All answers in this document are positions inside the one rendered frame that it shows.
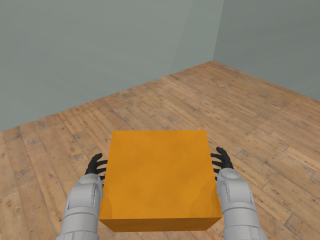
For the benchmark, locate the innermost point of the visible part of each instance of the carton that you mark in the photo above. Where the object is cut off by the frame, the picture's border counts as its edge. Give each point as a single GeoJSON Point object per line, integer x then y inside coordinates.
{"type": "Point", "coordinates": [159, 181]}

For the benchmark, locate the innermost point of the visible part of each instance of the robot right forearm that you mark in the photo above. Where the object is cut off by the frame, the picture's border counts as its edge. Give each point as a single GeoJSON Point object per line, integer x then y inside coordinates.
{"type": "Point", "coordinates": [238, 207]}

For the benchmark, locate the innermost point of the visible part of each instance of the robot left forearm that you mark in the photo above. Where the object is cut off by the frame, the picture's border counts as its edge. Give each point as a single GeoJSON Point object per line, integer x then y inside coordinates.
{"type": "Point", "coordinates": [82, 209]}

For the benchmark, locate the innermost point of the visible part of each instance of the left robot hand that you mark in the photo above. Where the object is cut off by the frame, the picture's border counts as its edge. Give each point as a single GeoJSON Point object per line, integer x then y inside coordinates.
{"type": "Point", "coordinates": [92, 166]}

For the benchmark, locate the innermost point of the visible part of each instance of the right robot hand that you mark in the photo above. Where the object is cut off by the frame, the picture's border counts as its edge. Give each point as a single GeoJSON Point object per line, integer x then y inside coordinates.
{"type": "Point", "coordinates": [226, 161]}

